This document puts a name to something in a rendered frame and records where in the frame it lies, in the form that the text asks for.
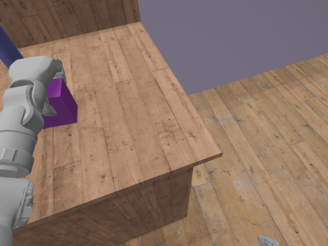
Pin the left robot upper arm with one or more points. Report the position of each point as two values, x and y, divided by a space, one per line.
15 206

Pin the sponge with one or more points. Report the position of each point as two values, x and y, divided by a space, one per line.
63 103

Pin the table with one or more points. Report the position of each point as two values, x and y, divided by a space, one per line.
125 168

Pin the robot left forearm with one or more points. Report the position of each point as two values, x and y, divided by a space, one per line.
20 123

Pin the robot left hand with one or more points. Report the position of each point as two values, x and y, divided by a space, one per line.
41 68

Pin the robot right hand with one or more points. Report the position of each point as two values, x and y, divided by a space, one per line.
266 241

